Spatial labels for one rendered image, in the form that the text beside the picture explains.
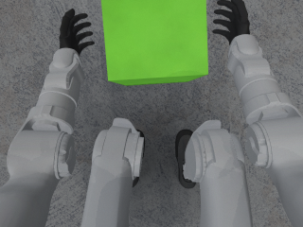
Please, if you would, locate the left robot shin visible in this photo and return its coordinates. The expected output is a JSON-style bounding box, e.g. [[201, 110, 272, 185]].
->
[[92, 117, 137, 180]]

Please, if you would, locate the left robot hand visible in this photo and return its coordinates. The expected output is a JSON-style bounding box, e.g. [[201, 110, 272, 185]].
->
[[59, 9, 95, 56]]

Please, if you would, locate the robot left thigh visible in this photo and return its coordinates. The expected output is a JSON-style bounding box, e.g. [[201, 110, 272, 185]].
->
[[80, 126, 144, 227]]

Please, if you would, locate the left robot forearm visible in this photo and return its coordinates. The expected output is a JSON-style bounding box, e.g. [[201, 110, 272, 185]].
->
[[7, 47, 85, 174]]

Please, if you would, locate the carton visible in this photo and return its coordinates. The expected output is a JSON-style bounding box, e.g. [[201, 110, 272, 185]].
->
[[101, 0, 208, 86]]

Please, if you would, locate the robot left upper arm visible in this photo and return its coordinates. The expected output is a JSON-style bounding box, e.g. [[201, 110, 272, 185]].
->
[[0, 130, 77, 227]]

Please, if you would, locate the right robot hand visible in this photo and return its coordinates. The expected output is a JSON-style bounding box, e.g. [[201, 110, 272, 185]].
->
[[212, 0, 250, 45]]

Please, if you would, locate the robot right upper arm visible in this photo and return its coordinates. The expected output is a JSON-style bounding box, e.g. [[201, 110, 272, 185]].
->
[[245, 116, 303, 227]]

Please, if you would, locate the right robot forearm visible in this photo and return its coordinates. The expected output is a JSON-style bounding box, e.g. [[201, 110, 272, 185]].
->
[[226, 34, 303, 125]]

